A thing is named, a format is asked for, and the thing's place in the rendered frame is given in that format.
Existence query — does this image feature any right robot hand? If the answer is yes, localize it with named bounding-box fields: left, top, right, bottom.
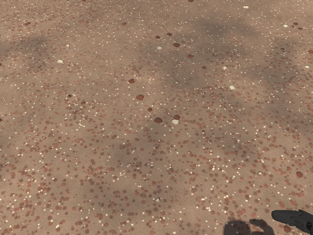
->
left=271, top=210, right=313, bottom=235

